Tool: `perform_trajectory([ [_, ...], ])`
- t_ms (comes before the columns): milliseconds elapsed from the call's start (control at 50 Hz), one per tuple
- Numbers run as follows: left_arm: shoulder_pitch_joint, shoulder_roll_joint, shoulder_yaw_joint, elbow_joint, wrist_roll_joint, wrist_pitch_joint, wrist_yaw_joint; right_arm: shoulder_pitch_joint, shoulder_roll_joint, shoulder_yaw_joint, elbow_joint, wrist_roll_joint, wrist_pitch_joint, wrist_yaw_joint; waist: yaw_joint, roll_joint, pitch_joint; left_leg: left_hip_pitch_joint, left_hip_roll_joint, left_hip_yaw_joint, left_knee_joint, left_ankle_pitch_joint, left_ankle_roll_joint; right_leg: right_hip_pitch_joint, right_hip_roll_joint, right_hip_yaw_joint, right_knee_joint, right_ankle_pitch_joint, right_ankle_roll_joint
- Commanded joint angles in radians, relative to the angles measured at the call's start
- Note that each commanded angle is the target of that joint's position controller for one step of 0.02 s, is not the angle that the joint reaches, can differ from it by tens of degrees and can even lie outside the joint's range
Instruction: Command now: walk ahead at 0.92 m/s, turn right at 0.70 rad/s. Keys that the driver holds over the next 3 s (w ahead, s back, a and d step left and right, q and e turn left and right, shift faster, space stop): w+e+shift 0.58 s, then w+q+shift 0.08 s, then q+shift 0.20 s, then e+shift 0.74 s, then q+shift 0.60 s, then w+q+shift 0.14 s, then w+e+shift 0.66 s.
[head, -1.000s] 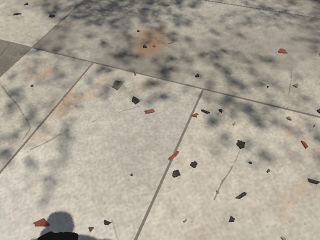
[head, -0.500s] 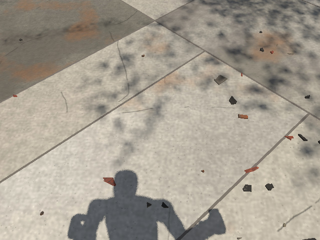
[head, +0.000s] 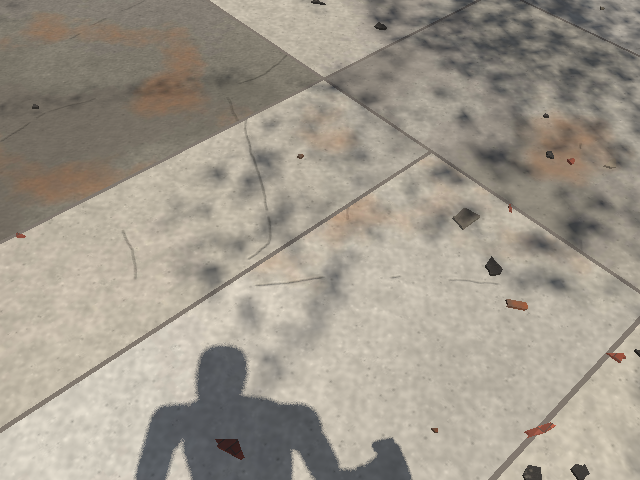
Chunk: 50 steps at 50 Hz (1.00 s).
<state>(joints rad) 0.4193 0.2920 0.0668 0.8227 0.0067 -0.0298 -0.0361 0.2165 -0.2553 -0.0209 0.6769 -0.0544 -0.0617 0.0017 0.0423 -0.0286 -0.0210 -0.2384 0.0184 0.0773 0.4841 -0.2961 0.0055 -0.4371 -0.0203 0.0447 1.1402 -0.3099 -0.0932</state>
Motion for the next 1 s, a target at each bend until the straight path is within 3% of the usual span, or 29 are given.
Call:
perform_trajectory([
  [20,-0.116,0.041,0.005,-0.097,0.021,0.012,-0.03,0.115,-0.101,-0.033,0.008,0.02,-0.02,-0.011,-0.07,0.183,0.067,0.235,0.248,-0.218,-0.315,-0.072,0.029,-0.382,-0.091,0.008,0.12,0.095,0.018],
  [120,-0.3,0.021,-0.012,-0.161,0.016,0.029,-0.054,0.18,-0.068,-0.027,0.087,0.022,-0.053,0.001,-0.054,0.122,0.163,0.213,0.221,0.019,-0.37,0.274,0.024,-0.475,-0.084,-0.031,0.086,0.251,0.015],
  [180,-0.422,0.023,-0.03,-0.215,0.019,0.028,-0.068,0.2,-0.087,-0.029,0.128,0.02,-0.055,-0.011,-0.048,0.096,0.208,0.222,0.198,0.145,-0.395,0.505,0.005,-0.419,-0.07,-0.135,-0.122,0.282,-0.019],
  [220,-0.465,0.015,-0.043,-0.231,0.012,0.028,-0.071,0.216,-0.116,-0.029,0.15,0.019,-0.051,-0.021,-0.043,0.077,0.201,0.234,0.17,0.219,-0.354,0.901,-0.022,-0.268,0.002,-0.245,-0.271,0.27,-0.062],
  [260,-0.407,0.039,-0.041,-0.218,0.008,0.032,-0.063,0.228,-0.193,-0.044,0.154,0.019,-0.039,-0.041,0.013,0.132,0.114,0.315,0.212,0.225,-0.203,1.373,-0.025,-0.106,0.072,-0.285,-0.329,0.227,-0.099],
  [300,-0.102,0.125,-0.005,-0.133,0.005,0.033,-0.04,0.148,-0.262,-0.066,0.128,0.009,-0.007,-0.051,0.178,0.175,-0.05,0.293,0.257,0.191,0.17,1.544,-0.003,0.211,0.124,-0.243,-0.33,0.11,-0.144],
  [320,0.11,0.182,0.027,-0.066,0.011,0.021,-0.02,0.109,-0.262,-0.068,0.104,0.007,0.003,-0.043,0.258,0.144,-0.138,0.157,0.249,0.16,0.473,1.367,0.02,0.478,0.133,-0.161,-0.431,0.091,-0.182],
  [340,0.105,0.22,0.054,-0.037,0.005,0.022,0.007,0.108,-0.199,-0.057,0.108,0.005,0.001,-0.02,0.208,-0.01,-0.1,-0.098,0.097,0.152,0.833,0.426,0.019,0.644,0.077,-0.041,-0.504,0.039,-0.207],
  [360,-0.022,0.318,0.066,-0.073,0.021,0.037,0.015,0.148,-0.077,-0.023,0.014,0.006,-0.017,-0.006,0.037,-0.22,-0.1,-0.499,-0.044,0.071,1.174,-0.21,-0.027,0.795,-0.129,0.432,-0.554,0.11,-0.316],
  [380,0.019,0.332,0.079,-0.099,0.014,0.042,0.014,0.065,-0.138,-0.024,-0.059,0.017,-0.045,-0.007,0.099,-0.103,-0.23,-0.629,-0.037,-0.142,1.203,-0.143,-0.02,0.864,-0.213,0.704,-0.766,-0.063,-0.411],
  [420,-0.021,0.234,0.06,-0.075,0.012,0.027,0.029,0.017,-0.166,-0.018,-0.056,0.014,-0.067,-0.006,0.013,0.099,0.033,-0.616,0.057,-0.159,0.994,-0.045,-0.018,0.558,-0.197,0.641,-0.917,-0.083,-0.323],
  [440,-0.064,0.213,0.051,-0.076,0.013,0.011,0.037,0.013,-0.158,-0.014,-0.048,-0.002,-0.054,-0.007,-0.034,0.127,0.079,-0.546,0.082,-0.159,0.927,-0.061,-0.033,0.423,-0.145,0.554,-0.916,0.001,-0.296],
  [480,-0.108,0.17,0.028,-0.086,0.004,-0.018,0.043,0.053,-0.139,-0.006,-0.037,-0.029,-0.008,0.001,-0.1,0.125,0.114,-0.434,0.12,-0.152,0.799,-0.091,-0.07,0.218,-0.061,0.42,-0.934,0.071,-0.277],
  [540,-0.098,0.181,0.029,-0.084,-0.002,-0.048,0.033,-0.13,-0.105,0.012,-0.118,-0.016,0.012,0.015,-0.069,0.08,0.173,-0.349,0.116,-0.078,0.514,0.059,-0.1,0.028,0.029,0.325,-0.991,0.178,-0.253],
  [580,-0.066,0.186,0.037,-0.073,-0.003,-0.052,0.025,-0.22,-0.076,0.027,-0.15,0.005,0.008,0.024,-0.022,0.043,0.162,-0.269,0.079,-0.06,0.308,0.271,-0.088,0.033,0.062,0.294,-0.977,0.341,-0.204],
  [620,-0.007,0.167,0.031,-0.038,-0.021,-0.065,0.021,-0.228,-0.062,0.032,-0.141,0.017,-0.003,0.03,0.02,0.018,0.112,-0.189,0.051,-0.023,0.158,0.474,-0.037,0.144,0.031,0.256,-1.002,0.532,-0.166],
  [680,0.052,0.19,0.027,0.004,-0.012,-0.078,0.029,-0.229,-0.098,0.018,-0.127,0.013,-0.014,0.019,0.046,-0.007,0.082,-0.18,-0.004,0.006,0.039,0.454,0.04,0.416,-0.031,0.209,-0.908,0.93,-0.111],
  [720,0.05,0.228,0.034,0.021,0.017,-0.072,0.046,-0.025,-0.165,-0.015,-0.054,0.005,-0.031,0.003,-0.051,-0.047,-0.035,-0.03,-0.081,0.008,0.01,0.363,0.074,0.557,-0.048,0.187,-0.642,1.207,-0.051],
  [740,-0.011,0.229,0.036,0.015,0.027,-0.064,0.052,0.172,-0.187,-0.028,0.014,0.013,-0.037,-0.006,-0.164,-0.053,-0.104,0.135,-0.063,0.009,-0.05,0.443,0.086,0.526,-0.018,0.13,-0.413,1.174,-0.022],
  [760,-0.045,0.173,0.023,-0.004,0.031,-0.063,0.058,0.353,-0.246,-0.043,0.059,0.012,-0.036,-0.017,-0.242,0.004,-0.202,0.375,0.077,-0.104,0.054,0.573,0.121,0.353,0.048,0.089,-0.072,0.843,0.003],
  [780,0.15,0.041,-0.002,-0.023,-0.051,-0.064,0.051,0.368,-0.336,-0.071,0.092,0.005,-0.033,-0.001,-0.111,0.455,-0.386,0.772,0.432,-0.698,0.083,1.146,0.384,-0.076,0.27,0.051,0.454,-0.219,0.114],
  [800,0.101,0.073,-0.036,-0.012,-0.008,-0.072,0.026,0.29,-0.221,-0.052,0.053,0.055,-0.055,0.014,-0.144,0.297,-0.475,0.799,0.338,-0.813,-0.041,0.824,0.365,-0.171,0.166,0.193,0.483,-0.2,0.103],
  [820,-0.066,0.135,-0.021,-0.075,-0.031,-0.073,0.024,0.194,-0.18,-0.052,0.023,0.063,-0.06,0.014,-0.151,0.184,-0.321,0.67,0.299,-0.66,-0.055,0.686,0.325,-0.216,0.088,0.18,0.411,-0.166,0.109],
  [840,-0.186,0.136,-0.03,-0.123,-0.008,-0.078,0.025,0.105,-0.18,-0.054,0.007,0.073,-0.061,0.02,-0.116,0.024,-0.16,0.464,0.235,-0.567,-0.102,0.703,0.292,-0.219,0.058,0.125,0.312,-0.136,0.103],
  [860,-0.269,0.148,-0.024,-0.147,0.011,-0.076,0.031,0.068,-0.17,-0.051,-0.006,0.083,-0.063,0.019,-0.1,-0.043,-0.072,0.33,0.199,-0.517,-0.143,0.731,0.284,-0.231,0.044,0.094,0.242,-0.119,0.105],
  [880,-0.243,0.129,-0.029,-0.15,0.001,-0.071,0.028,0.055,-0.156,-0.044,0.003,0.062,-0.063,0.014,-0.053,-0.047,-0.024,0.224,0.209,-0.47,-0.175,0.8,0.283,-0.189,0.014,0.079,0.208,-0.102,0.103],
  [940,-0.157,0.06,-0.052,-0.126,-0.012,-0.05,0.033,0.012,-0.13,-0.029,0.029,0.059,-0.065,0.011,0.005,0.025,-0.007,0.005,0.147,-0.27,-0.235,0.89,0.249,-0.043,-0.027,0.025,-0.114,-0.035,0.123],
  [980,-0.201,0.026,-0.068,-0.133,-0.014,-0.046,0.034,0.008,-0.177,-0.04,0.047,0.045,-0.059,0.004,-0.019,0.093,-0.035,-0.049,0.1,-0.139,-0.245,0.937,0.23,0.064,-0.01,-0.015,-0.326,0.138,0.135],
  [1000,-0.226,0.036,-0.065,-0.137,-0.016,-0.043,0.031,0.026,-0.195,-0.046,0.054,0.042,-0.056,0.0,-0.041,0.11,-0.06,-0.022,0.101,-0.111,-0.246,0.906,0.218,0.086,-0.001,-0.017,-0.387,0.25,0.133],
])
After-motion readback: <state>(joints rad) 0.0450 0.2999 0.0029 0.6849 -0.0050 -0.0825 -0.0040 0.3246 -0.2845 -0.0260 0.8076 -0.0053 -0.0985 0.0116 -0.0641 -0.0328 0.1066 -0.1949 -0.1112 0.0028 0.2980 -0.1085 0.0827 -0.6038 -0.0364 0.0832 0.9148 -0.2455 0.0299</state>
